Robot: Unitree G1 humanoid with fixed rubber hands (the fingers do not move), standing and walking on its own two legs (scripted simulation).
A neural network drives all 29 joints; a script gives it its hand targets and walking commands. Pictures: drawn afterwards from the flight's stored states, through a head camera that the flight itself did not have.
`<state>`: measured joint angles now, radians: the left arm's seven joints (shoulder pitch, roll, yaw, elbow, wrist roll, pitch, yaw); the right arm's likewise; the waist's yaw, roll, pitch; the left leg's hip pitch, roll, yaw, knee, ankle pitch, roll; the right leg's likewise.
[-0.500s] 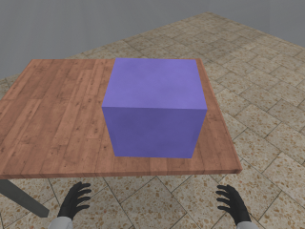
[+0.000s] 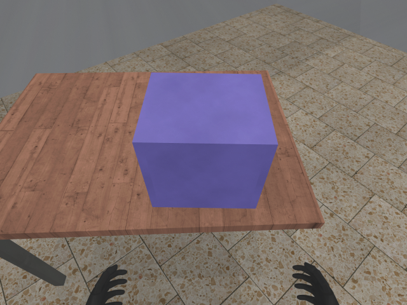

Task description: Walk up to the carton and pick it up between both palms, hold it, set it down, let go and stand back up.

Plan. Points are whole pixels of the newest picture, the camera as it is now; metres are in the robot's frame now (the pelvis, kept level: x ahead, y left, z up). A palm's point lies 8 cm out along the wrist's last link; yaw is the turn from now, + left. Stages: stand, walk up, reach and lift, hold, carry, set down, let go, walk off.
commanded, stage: let go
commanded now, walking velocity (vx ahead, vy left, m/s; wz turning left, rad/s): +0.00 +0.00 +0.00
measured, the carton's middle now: (205, 142) +0.50 +0.02 +0.00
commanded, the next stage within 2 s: stand in 0.38 s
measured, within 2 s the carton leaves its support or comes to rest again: neither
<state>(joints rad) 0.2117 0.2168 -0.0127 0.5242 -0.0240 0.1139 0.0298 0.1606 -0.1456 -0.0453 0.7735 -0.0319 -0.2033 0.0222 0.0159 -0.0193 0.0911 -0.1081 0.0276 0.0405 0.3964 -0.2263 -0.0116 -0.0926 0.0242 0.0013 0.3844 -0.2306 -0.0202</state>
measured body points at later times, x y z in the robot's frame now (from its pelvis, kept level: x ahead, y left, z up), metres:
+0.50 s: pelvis +0.00 +0.00 +0.00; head -0.01 +0.01 +0.45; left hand +0.15 +0.23 -0.10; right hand +0.14 -0.24 -0.10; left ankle +0.00 +0.12 -0.74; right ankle -0.01 -0.11 -0.74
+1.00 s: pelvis -0.05 +0.02 -0.01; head -0.08 +0.02 +0.44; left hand -0.02 +0.27 -0.14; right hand +0.00 -0.23 -0.14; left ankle +0.00 +0.12 -0.74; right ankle -0.01 -0.11 -0.74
